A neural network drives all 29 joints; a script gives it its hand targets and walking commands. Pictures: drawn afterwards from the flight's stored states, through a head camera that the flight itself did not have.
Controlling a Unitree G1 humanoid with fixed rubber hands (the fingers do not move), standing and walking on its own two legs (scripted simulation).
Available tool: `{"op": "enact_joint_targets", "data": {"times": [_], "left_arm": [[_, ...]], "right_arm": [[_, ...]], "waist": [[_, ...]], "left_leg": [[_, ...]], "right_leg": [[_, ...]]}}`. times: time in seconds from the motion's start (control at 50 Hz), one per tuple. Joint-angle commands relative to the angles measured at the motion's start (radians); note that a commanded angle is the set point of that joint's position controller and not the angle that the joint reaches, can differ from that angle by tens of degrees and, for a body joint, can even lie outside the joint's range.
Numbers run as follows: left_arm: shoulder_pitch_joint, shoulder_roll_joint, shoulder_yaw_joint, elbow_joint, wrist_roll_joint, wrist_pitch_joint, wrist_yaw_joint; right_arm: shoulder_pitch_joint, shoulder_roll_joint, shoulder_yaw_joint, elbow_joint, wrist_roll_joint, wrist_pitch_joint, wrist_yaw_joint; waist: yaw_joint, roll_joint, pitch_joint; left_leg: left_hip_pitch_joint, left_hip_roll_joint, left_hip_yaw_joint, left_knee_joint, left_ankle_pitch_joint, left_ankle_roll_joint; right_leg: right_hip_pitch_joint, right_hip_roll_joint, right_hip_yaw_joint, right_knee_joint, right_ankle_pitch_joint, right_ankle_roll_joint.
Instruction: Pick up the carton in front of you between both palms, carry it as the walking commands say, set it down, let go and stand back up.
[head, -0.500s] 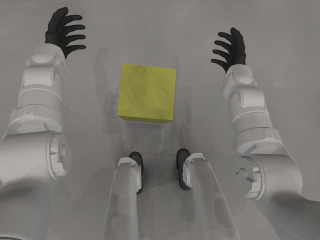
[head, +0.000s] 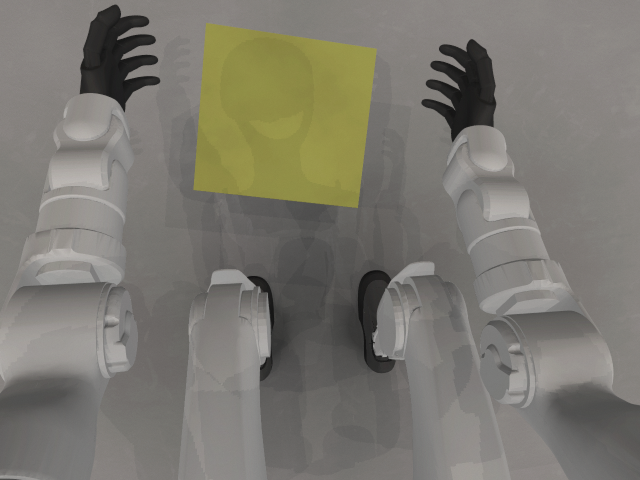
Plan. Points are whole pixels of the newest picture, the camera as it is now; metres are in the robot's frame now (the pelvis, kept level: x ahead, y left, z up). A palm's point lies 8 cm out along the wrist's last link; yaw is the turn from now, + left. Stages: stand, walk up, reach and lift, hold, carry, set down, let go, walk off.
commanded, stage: reach and lift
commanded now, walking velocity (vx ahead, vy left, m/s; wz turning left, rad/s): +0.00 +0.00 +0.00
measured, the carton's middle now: (285, 135) +0.49 +0.07 -0.35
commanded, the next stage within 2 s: none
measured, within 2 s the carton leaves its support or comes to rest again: leaves its support in 1.22 s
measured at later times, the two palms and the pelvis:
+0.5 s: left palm (165, 113) +0.50 +0.23 -0.30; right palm (432, 124) +0.50 -0.14 -0.27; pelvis -0.03 +0.00 -0.10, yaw -1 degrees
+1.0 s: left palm (178, 110) +0.50 +0.21 -0.27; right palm (402, 123) +0.49 -0.09 -0.26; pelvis -0.03 +0.00 -0.10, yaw -1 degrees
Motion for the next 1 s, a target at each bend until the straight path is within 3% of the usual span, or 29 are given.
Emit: {"op": "enact_joint_targets", "data": {"times": [0.0,0.08,0.18,0.26,0.34,0.5,0.58,0.66,0.76,0.88,0.94,0.98], "left_arm": [[-0.354,0.193,-0.026,-0.083,-0.067,0.006,-0.014],[-0.432,0.193,-0.039,0.046,-0.071,0.011,-0.026],[-0.532,0.211,-0.06,0.165,-0.071,-0.014,-0.023],[-0.577,0.222,-0.096,0.209,-0.088,-0.038,-0.007],[-0.576,0.222,-0.123,0.216,-0.092,-0.061,0.013],[-0.522,0.149,-0.177,0.052,-0.118,-0.077,0.044],[-0.479,0.13,-0.155,0.078,-0.099,-0.062,0.047],[-0.481,0.082,-0.152,0.122,-0.091,-0.06,0.036],[-0.492,0.045,-0.17,0.19,-0.097,-0.065,0.031],[-0.609,-0.15,-0.244,0.209,-0.095,-0.075,0.012],[-0.702,-0.342,-0.265,0.213,-0.064,-0.061,-0.025],[-0.79,-0.603,-0.314,0.183,-0.07,-0.038,-0.084]], "right_arm": [[-0.271,-0.087,0.029,-0.084,0.039,0.023,-0.038],[-0.376,-0.09,0.022,0.027,0.031,0.027,-0.036],[-0.484,-0.117,0.008,0.142,0.027,0.002,-0.026],[-0.521,-0.143,0.015,0.195,0.045,-0.025,-0.023],[-0.491,-0.094,0.071,0.298,0.129,-0.041,0.008],[-0.396,-0.083,0.141,0.253,0.197,-0.087,0.002],[-0.364,-0.085,0.107,0.31,0.18,-0.076,0.005],[-0.406,-0.106,0.059,0.311,0.12,-0.088,0.01],[-0.459,-0.105,0.038,0.309,0.089,-0.102,0.005],[-0.562,0.131,0.095,0.349,0.082,-0.102,0.031],[-0.642,0.309,0.083,0.352,0.025,-0.093,0.055],[-0.767,0.535,0.126,0.317,0.003,-0.076,0.113]], "waist": [[0.02,0.123,-1.127],[0.014,0.117,-0.931],[0.014,0.094,-0.827],[0.025,0.086,-0.822],[0.069,0.126,-0.799],[0.077,0.188,-1.032],[0.064,0.197,-0.87],[0.033,0.16,-0.746],[0.03,0.114,-0.699],[0.041,0.091,-0.667],[0.029,0.112,-0.703],[0.031,0.107,-0.71]], "left_leg": [[0.629,-0.021,0.045,-0.055,0.29,-0.019],[0.478,0.001,0.037,-0.026,0.102,-0.005],[0.417,0.019,0.018,0.04,0.054,0.001],[0.447,0.027,0.003,0.087,0.104,-0.001],[0.504,0.03,-0.001,0.112,0.188,0.0],[0.762,0.018,-0.011,0.178,0.458,-0.014],[0.682,0.018,-0.024,0.146,0.367,-0.014],[0.545,0.015,-0.034,0.129,0.277,-0.013],[0.442,0.008,-0.033,0.103,0.179,-0.003],[0.395,-0.007,-0.027,0.079,0.101,0.016],[0.409,-0.023,-0.014,0.101,0.119,0.009],[0.405,-0.043,-0.011,0.112,0.136,0.012]], "right_leg": [[0.55,0.057,-0.058,-0.01,0.252,0.022],[0.476,0.044,-0.047,0.03,0.111,0.019],[0.445,0.036,-0.04,0.105,0.075,0.022],[0.445,0.036,-0.044,0.165,0.118,0.023],[0.373,0.044,-0.043,0.217,0.177,0.026],[0.336,0.07,-0.072,0.266,0.322,0.034],[0.21,0.069,-0.075,0.256,0.215,0.031],[0.171,0.063,-0.069,0.244,0.182,0.028],[0.219,0.055,-0.063,0.225,0.141,0.025],[0.295,0.085,-0.053,0.211,0.119,0.018],[0.325,0.106,-0.049,0.216,0.142,0.014],[0.297,0.126,-0.058,0.232,0.147,0.003]]}}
